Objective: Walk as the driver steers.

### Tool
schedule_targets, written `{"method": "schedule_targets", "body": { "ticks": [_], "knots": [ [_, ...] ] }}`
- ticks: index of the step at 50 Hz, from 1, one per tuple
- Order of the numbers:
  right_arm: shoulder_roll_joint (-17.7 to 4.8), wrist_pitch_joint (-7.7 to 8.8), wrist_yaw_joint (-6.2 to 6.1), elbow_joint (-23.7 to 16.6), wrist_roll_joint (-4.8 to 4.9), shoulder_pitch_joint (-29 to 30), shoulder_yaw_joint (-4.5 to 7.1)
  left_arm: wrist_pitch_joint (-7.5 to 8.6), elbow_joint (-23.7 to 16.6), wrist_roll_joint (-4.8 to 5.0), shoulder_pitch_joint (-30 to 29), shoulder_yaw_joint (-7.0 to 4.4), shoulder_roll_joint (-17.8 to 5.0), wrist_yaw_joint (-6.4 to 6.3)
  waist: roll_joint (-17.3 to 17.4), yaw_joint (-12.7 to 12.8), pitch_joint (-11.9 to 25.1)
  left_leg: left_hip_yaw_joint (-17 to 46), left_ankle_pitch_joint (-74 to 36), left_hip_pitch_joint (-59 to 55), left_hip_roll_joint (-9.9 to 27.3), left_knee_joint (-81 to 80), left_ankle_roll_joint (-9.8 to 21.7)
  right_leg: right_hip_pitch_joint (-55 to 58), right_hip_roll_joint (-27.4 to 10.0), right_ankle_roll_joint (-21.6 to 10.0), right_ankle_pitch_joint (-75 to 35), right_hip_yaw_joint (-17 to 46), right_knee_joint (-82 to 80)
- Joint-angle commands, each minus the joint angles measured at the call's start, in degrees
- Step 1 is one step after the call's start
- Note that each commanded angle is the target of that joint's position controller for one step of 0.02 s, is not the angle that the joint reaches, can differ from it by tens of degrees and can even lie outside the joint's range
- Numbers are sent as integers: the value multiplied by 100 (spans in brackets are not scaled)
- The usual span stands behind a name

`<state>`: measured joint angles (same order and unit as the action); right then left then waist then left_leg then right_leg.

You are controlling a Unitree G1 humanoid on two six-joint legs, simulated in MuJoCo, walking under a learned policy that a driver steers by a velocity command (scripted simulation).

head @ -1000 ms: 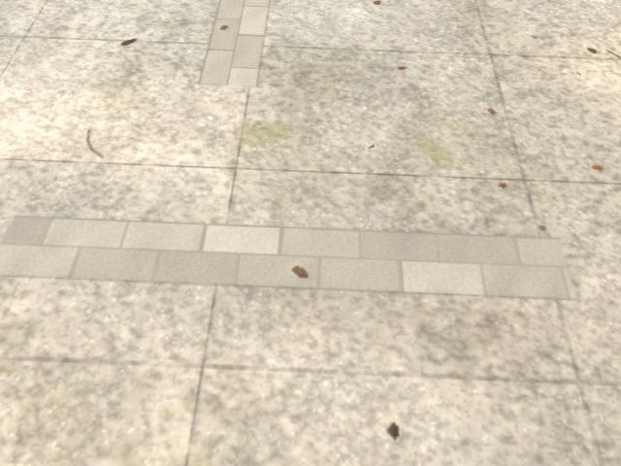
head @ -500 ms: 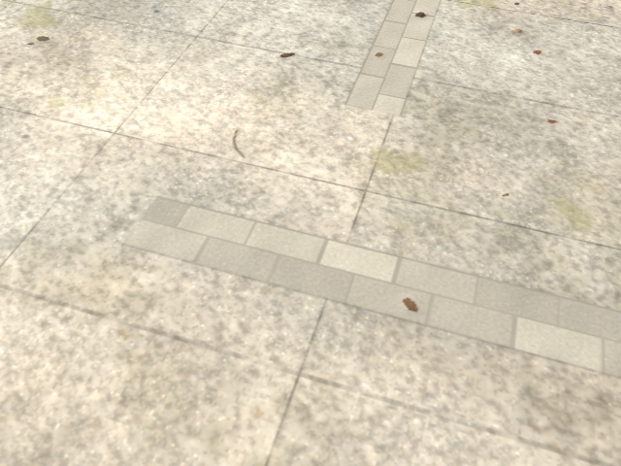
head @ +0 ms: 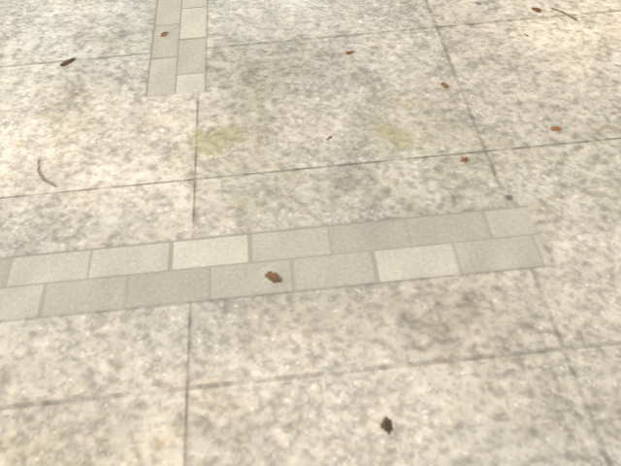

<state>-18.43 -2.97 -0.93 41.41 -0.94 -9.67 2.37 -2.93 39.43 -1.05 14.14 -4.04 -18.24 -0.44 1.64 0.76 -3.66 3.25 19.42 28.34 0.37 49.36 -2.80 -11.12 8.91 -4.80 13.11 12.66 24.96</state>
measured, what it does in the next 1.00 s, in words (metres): walks ahead: left foot, then right foot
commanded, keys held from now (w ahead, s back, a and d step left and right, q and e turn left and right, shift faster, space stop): q+shift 0.38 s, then w+q+shift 0.10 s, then w+shift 0.06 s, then w+e+shift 0.06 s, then e+shift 0.40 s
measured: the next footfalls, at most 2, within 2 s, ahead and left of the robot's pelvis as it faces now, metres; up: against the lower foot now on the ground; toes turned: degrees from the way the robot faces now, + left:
left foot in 0.14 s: +0.07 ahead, +0.12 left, +0.00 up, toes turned +0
right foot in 0.50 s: +0.12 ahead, -0.07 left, +0.00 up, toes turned +31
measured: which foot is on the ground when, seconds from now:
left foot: up 0.00-0.12, down 0.14-0.50, up 0.52-0.84, down 0.86-1.00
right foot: down 0.00-0.14, up 0.16-0.48, down 0.50-0.86, up 0.88-1.00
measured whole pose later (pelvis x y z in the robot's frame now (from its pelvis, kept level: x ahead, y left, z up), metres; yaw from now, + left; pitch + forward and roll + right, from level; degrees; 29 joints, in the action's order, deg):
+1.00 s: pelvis +0.16 +0.09 +0.00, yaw +11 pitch +1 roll +0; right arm -12.4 0.9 -2.0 38.2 -1.1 -6.0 -0.1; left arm -1.7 46.9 -0.9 22.7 -4.6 -17.0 -0.1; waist -2.1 5.0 -3.8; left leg -2.8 12.4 16.7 0.2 27.7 1.4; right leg -24.2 2.1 0.0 28.0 2.1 62.4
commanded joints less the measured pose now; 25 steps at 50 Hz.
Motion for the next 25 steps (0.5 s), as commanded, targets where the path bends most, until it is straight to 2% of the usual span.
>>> {"method": "schedule_targets", "body": {
  "ticks": [1,2,3,5,6,7,8,9,10,11,12,14,17,19,20,21,22,23,24,25],
  "knots": [
    [-209,73,35,-259,50,115,-22,83,-183,-100,145,59,-303,-41,-828,172,653,-223,27,-823,45,-702,154,217,-1585,-568,-2683,629,-404],
    [-230,61,43,-206,78,101,-24,95,-144,-128,101,81,-357,-52,-885,179,572,-260,33,-1138,-35,-960,216,75,-1618,-546,-2514,576,-412],
    [-353,54,49,-201,94,94,13,91,-99,-134,69,44,-554,-76,-910,145,441,-300,86,-1248,-149,-1155,288,35,-1671,-550,-2469,561,-299],
    [-454,110,62,-176,70,-82,47,75,-43,-32,-41,-14,-817,-150,-733,-67,280,-261,-371,-1549,-277,-2117,464,14,-1692,-412,-2445,461,107],
    [-565,177,58,-198,28,-103,66,96,-17,-12,34,-32,-865,-186,-505,-92,288,220,-961,-1757,-134,-2605,580,-38,-1563,-214,-1990,391,353],
    [-961,257,55,-208,-44,-310,140,122,-132,-41,88,-17,-744,-207,301,-31,461,1512,-2008,-2038,702,-2906,823,-280,-1067,14,-1117,-49,1251],
    [-1404,252,110,-138,57,-418,299,91,-309,-14,-37,4,-615,-222,1179,3,380,2849,-3745,-2263,1584,-2902,1731,-1155,-76,323,1059,-933,1953],
    [-1129,261,179,-11,56,-951,273,97,-358,-56,-252,30,-649,-245,1102,-260,522,3590,-3975,-2537,1921,-3155,2152,-1684,-100,380,2429,-814,2832],
    [-1049,261,191,38,89,-966,302,119,-322,-56,-315,36,-597,-209,664,-213,460,3249,-3429,-2535,1656,-3109,2123,-1837,-234,416,2231,-644,3360],
    [-949,220,164,-7,87,-691,319,120,-271,-31,-401,48,-510,-167,403,-116,365,2772,-2904,-2344,1269,-3073,1887,-1869,-396,477,1840,-589,3495],
    [-893,180,125,-66,98,-477,331,110,-314,-2,-497,51,-477,-125,433,-45,286,2466,-2634,-2191,973,-3098,1659,-1892,-512,531,1520,-592,3348],
    [-806,114,113,-129,99,-386,359,94,-315,-9,-549,89,-401,-74,509,-57,515,2154,-2460,-2232,530,-3058,1442,-1756,-479,674,1221,-766,2978],
    [-901,54,134,-127,87,-655,471,93,-414,16,-770,136,-316,-62,513,-241,662,2467,-2006,-2336,473,-3022,1484,-1762,-411,758,1185,-785,2399],
    [-995,32,141,-154,51,-709,541,128,-466,32,-864,145,-354,-90,569,-316,703,2769,-1803,-2284,491,-2999,1489,-1667,-381,728,1110,-728,2062],
    [-1037,25,161,-158,42,-766,576,167,-460,-3,-801,148,-410,-76,531,-339,948,2938,-451,-2174,423,-3144,1503,-1395,-372,691,1172,-722,1891],
    [-1066,18,201,-211,2,-652,597,201,-455,-26,-780,146,-445,-54,620,-312,932,3130,1012,-1848,348,-3327,1488,-1105,-342,637,1266,-727,1666],
    [-1079,13,244,-279,-39,-433,605,230,-435,-18,-706,142,-462,-43,779,-212,797,3286,1824,-1350,283,-3461,1432,-707,-282,589,1375,-768,1407],
    [-1030,7,280,-383,-64,-74,595,262,-368,39,-494,139,-449,-57,832,12,613,3284,2026,-644,155,-3473,1290,-33,-250,532,1330,-795,995],
    [-943,2,283,-540,-56,458,575,305,-201,106,25,126,-422,-112,708,457,410,3018,1938,274,-121,-3292,995,1011,-301,448,836,-845,145],
    [-732,47,232,-642,-74,777,520,362,51,86,807,51,-647,-208,324,907,318,2335,1988,1135,-597,-2696,545,2075,-534,371,571,-965,-644]
  ]
}}
Velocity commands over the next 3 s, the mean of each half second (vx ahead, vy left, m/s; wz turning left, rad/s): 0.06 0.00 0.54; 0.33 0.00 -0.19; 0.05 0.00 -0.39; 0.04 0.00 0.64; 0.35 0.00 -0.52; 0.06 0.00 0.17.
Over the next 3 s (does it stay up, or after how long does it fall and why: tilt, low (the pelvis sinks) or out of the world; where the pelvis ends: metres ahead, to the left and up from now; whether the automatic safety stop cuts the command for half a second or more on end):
stays up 0.50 0.09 0.00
